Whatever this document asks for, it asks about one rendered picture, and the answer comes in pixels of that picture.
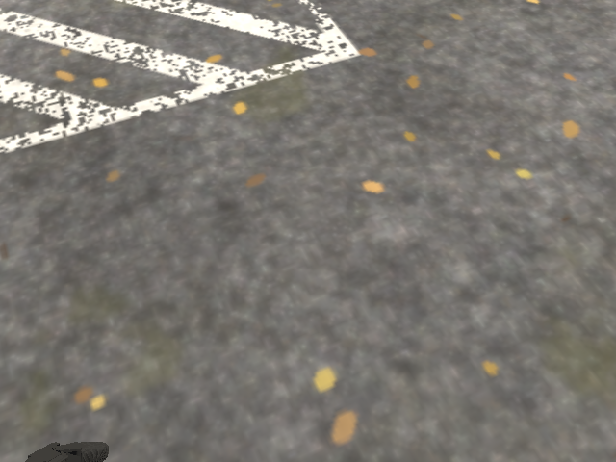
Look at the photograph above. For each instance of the left robot hand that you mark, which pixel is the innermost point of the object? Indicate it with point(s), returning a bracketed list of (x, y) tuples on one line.
[(73, 452)]

